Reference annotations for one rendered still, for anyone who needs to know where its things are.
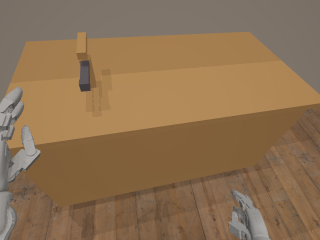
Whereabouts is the counter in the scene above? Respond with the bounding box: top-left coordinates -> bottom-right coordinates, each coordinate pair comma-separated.
5,32 -> 320,207

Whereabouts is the left robot forearm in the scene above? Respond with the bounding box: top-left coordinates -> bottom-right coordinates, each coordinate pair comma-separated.
0,191 -> 17,240

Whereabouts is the robot right hand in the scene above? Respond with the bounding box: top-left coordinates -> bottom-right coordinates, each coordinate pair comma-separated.
228,190 -> 269,240

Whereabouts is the robot left hand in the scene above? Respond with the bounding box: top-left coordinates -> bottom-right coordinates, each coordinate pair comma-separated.
0,87 -> 41,192

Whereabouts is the tap lever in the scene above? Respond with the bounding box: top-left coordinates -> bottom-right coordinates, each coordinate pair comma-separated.
79,60 -> 91,92

